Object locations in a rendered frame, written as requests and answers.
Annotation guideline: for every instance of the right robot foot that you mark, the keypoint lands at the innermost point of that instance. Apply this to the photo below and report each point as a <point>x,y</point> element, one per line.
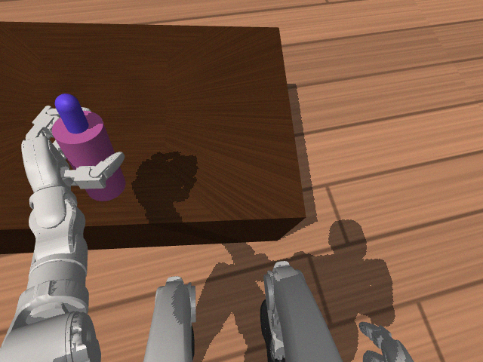
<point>264,320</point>

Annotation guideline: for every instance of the bottle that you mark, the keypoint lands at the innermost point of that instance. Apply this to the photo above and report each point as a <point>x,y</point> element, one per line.
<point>82,137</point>

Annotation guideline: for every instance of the left robot arm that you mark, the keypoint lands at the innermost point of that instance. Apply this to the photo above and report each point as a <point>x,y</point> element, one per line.
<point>51,323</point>

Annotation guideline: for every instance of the right robot hand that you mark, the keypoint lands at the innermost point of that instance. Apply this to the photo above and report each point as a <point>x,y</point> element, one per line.
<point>392,350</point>

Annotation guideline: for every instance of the left robot hand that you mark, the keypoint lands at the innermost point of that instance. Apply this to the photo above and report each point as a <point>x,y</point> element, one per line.
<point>46,166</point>

